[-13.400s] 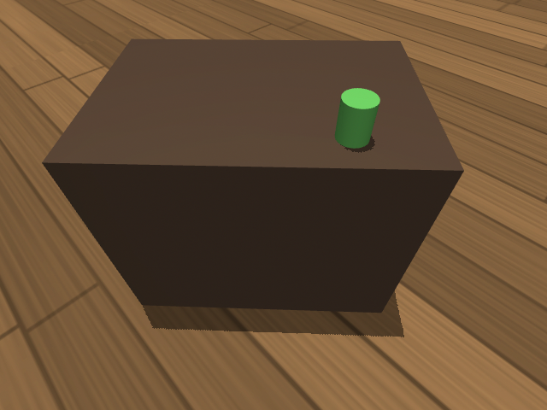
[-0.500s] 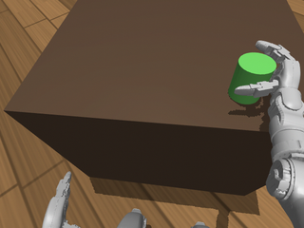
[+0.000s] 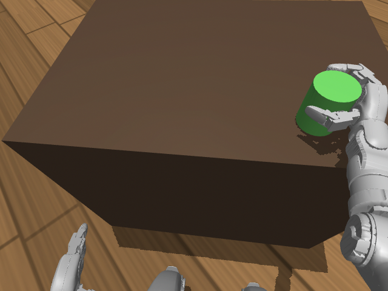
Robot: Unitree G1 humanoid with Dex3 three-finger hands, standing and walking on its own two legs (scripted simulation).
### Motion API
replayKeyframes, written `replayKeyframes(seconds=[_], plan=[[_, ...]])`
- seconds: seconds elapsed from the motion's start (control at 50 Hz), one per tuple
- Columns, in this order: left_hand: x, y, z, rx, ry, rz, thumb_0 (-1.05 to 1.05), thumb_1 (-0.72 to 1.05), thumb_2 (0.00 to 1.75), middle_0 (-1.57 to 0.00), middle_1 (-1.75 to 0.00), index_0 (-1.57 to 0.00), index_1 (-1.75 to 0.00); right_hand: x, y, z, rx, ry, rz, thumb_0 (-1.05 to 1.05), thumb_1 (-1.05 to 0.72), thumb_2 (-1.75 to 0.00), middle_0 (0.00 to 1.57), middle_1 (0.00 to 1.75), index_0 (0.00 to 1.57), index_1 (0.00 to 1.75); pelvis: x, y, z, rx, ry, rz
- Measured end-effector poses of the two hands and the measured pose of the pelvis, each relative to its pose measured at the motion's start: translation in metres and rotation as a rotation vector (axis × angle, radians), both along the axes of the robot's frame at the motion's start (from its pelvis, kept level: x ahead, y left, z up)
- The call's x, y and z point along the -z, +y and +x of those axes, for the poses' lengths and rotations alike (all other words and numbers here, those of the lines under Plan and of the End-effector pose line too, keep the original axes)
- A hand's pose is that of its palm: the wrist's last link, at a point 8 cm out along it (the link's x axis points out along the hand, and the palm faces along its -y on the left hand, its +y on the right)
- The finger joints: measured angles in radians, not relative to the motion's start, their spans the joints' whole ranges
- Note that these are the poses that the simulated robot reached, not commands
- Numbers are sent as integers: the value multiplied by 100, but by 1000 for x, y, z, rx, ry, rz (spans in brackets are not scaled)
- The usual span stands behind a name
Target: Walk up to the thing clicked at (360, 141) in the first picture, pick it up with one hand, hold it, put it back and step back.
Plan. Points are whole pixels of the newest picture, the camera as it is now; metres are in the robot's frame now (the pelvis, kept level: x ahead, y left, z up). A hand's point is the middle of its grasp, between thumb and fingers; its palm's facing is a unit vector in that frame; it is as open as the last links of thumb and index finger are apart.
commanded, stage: settle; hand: right
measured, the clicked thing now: (325, 104) +0.48 -0.20 +0.09
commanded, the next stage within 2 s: lift in 0.76 s
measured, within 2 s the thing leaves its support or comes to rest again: leaves its support in 0.02 s
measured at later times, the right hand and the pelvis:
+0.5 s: hand (344, 78) +0.49 -0.21 +0.15, palm faces +0.18 +0.98 +0.00, open 11.3 cm; pelvis +0.01 +0.00 +0.02, yaw +0 degrees
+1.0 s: hand (347, 71) +0.48 -0.20 +0.17, palm faces +0.18 +0.98 +0.01, open 11.4 cm; pelvis +0.01 +0.00 +0.03, yaw +0 degrees
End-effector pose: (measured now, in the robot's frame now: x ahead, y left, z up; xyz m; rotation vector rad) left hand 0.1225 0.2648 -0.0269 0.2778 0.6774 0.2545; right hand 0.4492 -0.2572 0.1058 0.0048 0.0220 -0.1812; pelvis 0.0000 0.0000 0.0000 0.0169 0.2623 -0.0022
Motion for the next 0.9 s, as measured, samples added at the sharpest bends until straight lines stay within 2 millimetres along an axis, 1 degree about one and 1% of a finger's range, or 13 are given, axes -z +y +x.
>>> replayKeyframes(seconds=[0.1, 0.2, 0.34, 0.4, 0.48, 0.58, 0.7, 0.82, 0.9], plan=[[-4, 4, 7, -9, -22, 11, -1, -54, 6, -6, -6, -6, -5, -14, 1, 0, 13, -3, 13, 0, 49, -101, 63, 93, 65, 95, -4, 0, 3, 3, -22, 0], [-4, -1, 15, 4, -29, 0, -1, -53, 6, -6, -6, -6, -5, -26, -1, 3, 13, -13, -2, 0, 50, -102, 64, 93, 66, 95, -7, 0, 4, 4, -33, -1], [-2, -8, 14, 8, -14, -32, -1, -52, 6, -6, -6, -6, -5, -34, -4, 3, 1, -4, -3, 0, 51, -103, 64, 94, 66, 95, -12, -1, 8, 6, -42, -3], [0, -6, 14, -5, -3, -31, -1, -53, 6, -6, -6, -6, -5, -39, -4, 4, 6, -6, 5, 0, 51, -104, 64, 94, 66, 96, -14, -3, 10, 6, -48, -3], [-5, -3, 19, -11, -16, -22, -1, -53, 6, -5, -6, -5, -5, -46, -3, 8, 2, -12, -4, 0, 51, -104, 63, 95, 65, 96, -16, -3, 11, 3, -55, -5], [-9, -6, 24, 1, -32, -29, -1, -53, 7, -5, -5, -5, -5, -52, 0, 9, -5, -10, 10, 0, 52, -105, 63, 96, 65, 97, -19, -3, 15, 3, -60, -5], [-4, -9, 22, 0, -11, -55, -1, -53, 7, -5, -5, -5, -5, -55, 1, 8, -7, -3, 1, 0, 52, -106, 62, 98, 64, 99, -21, -2, 16, 2, -68, -7], [-7, -6, 23, -1, -23, -55, -1, -54, 7, -5, -5, -5, -5, -64, 4, 7, -4, -15, 4, 0, 52, -107, 61, 99, 63, 101, -23, -2, 16, 1, -81, -9], [-7, -5, 23, -3, -20, -57, -1, -54, 7, -5, -5, -4, -5, -67, 5, 6, 0, -14, 10, 0, 53, -107, 60, 100, 62, 101, -24, -1, 15, 3, -86, -11]])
